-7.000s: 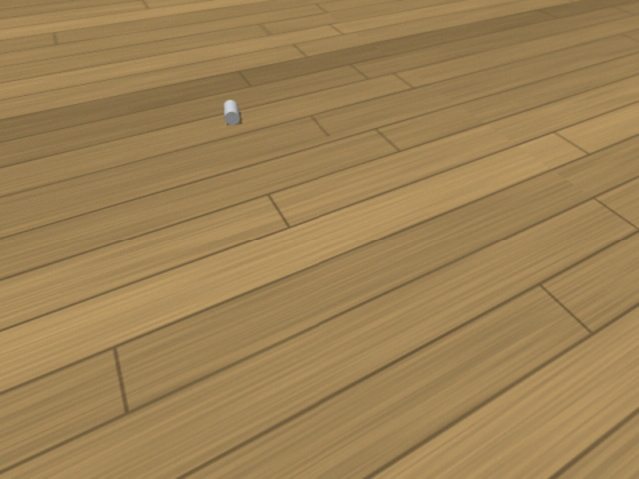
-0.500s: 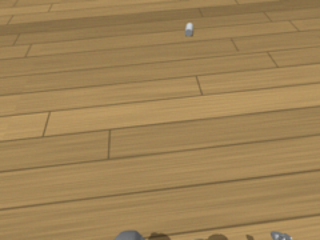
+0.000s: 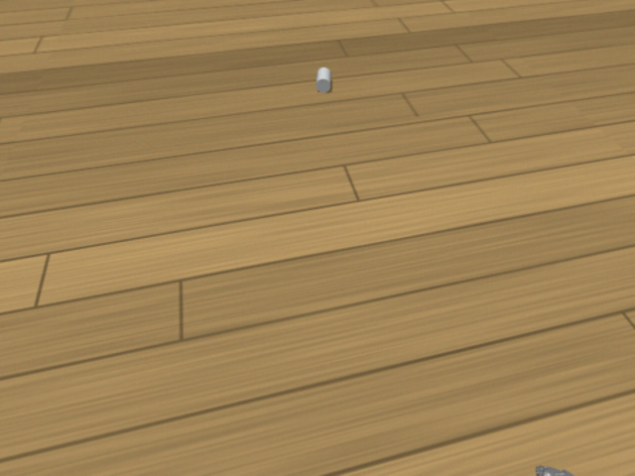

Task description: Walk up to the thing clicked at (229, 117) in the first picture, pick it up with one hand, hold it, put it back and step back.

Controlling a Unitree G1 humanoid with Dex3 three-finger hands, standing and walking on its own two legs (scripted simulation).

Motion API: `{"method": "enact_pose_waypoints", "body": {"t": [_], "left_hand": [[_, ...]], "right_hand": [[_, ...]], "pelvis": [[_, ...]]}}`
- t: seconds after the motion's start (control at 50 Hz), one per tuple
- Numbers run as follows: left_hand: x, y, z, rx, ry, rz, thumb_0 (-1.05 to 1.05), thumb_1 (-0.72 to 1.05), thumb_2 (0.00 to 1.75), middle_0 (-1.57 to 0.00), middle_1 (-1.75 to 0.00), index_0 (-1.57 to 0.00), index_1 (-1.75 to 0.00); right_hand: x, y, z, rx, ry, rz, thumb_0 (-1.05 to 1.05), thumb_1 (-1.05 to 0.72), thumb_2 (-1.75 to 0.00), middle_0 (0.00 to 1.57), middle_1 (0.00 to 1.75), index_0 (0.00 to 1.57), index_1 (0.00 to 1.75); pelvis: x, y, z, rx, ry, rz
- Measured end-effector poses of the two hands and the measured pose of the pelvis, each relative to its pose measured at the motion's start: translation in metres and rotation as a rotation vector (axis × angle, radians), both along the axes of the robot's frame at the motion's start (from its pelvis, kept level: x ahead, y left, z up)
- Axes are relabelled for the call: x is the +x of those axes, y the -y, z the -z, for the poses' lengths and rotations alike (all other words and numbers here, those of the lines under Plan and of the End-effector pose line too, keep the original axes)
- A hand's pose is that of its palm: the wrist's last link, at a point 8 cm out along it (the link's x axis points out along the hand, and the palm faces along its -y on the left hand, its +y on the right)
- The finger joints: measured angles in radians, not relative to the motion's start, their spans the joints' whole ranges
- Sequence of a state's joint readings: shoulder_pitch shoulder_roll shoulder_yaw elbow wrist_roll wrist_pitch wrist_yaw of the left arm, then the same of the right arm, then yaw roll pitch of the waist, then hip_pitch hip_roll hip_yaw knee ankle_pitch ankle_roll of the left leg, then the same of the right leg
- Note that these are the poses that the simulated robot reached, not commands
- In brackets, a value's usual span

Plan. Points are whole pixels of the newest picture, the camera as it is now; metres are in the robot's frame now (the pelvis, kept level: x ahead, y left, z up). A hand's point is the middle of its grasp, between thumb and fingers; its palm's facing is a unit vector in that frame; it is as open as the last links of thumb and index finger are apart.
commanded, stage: walk up
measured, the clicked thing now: (323, 79) +2.19 -0.03 -0.72
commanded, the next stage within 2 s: stand in 0.52 s
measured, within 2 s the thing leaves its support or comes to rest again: neither
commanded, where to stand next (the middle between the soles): +0.05 +0.03 m, yaw -1 degrees
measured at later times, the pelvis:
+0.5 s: pelvis +0.00 +0.01 +0.02, yaw -3 degrees
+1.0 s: pelvis +0.01 +0.02 +0.02, yaw -2 degrees
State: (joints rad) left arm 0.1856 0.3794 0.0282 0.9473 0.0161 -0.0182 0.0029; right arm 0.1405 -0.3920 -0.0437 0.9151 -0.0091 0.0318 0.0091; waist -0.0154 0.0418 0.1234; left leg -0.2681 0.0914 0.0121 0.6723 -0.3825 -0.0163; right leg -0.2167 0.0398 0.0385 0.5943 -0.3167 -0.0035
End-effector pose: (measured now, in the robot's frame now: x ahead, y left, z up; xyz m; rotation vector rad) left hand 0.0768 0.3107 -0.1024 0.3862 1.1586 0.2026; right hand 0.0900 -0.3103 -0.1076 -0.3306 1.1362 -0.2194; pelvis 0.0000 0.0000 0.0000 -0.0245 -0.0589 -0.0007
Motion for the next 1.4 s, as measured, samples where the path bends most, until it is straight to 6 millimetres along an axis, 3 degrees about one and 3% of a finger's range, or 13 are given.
{"method": "enact_pose_waypoints", "body": {"t": [0.16, 0.4, 0.58, 0.94, 1.14, 1.4], "left_hand": [[0.007, 0.011, -0.010, -0.014, 0.004, 0.006, 0.01, 0.91, 0.90, -0.21, -0.30, -0.21, -0.30], [0.038, 0.016, -0.012, -0.052, 0.040, 0.041, 0.01, 0.91, 0.90, -0.21, -0.30, -0.21, -0.30], [0.037, 0.009, -0.006, -0.065, 0.000, 0.050, 0.01, 0.91, 0.90, -0.21, -0.30, -0.21, -0.30], [0.006, -0.003, -0.003, -0.054, -0.085, -0.001, 0.01, 0.91, 0.90, -0.21, -0.30, -0.21, -0.30], [0.007, -0.002, -0.005, -0.048, -0.076, -0.004, 0.01, 0.91, 0.90, -0.21, -0.30, -0.21, -0.30], [0.013, 0.003, -0.002, -0.058, -0.076, 0.005, 0.01, 0.91, 0.90, -0.21, -0.30, -0.21, -0.30]], "right_hand": [[-0.017, -0.009, 0.009, 0.063, -0.025, 0.027, 0.01, -0.91, -0.90, 0.20, 0.30, 0.20, 0.30], [-0.039, -0.017, -0.001, 0.060, -0.064, 0.070, 0.01, -0.91, -0.90, 0.20, 0.30, 0.20, 0.30], [-0.047, -0.018, -0.010, 0.030, -0.081, 0.098, 0.01, -0.91, -0.90, 0.20, 0.30, 0.20, 0.30], [-0.022, -0.027, -0.010, 0.037, -0.085, 0.063, 0.01, -0.91, -0.90, 0.20, 0.30, 0.20, 0.30], [-0.011, -0.028, -0.010, 0.043, -0.070, 0.048, 0.01, -0.91, -0.90, 0.20, 0.30, 0.20, 0.30], [-0.019, -0.023, -0.011, 0.032, -0.108, 0.058, 0.01, -0.91, -0.90, 0.20, 0.30, 0.20, 0.30]], "pelvis": [[0.002, 0.000, -0.007, 0.038, 0.004, 0.019], [-0.001, -0.006, -0.016, 0.035, 0.003, 0.046], [-0.001, -0.014, -0.019, 0.033, -0.005, 0.050], [0.006, -0.016, -0.022, 0.030, -0.018, 0.030], [0.009, -0.015, -0.022, 0.029, -0.019, 0.024], [0.012, -0.013, -0.022, 0.027, -0.027, 0.019]]}}
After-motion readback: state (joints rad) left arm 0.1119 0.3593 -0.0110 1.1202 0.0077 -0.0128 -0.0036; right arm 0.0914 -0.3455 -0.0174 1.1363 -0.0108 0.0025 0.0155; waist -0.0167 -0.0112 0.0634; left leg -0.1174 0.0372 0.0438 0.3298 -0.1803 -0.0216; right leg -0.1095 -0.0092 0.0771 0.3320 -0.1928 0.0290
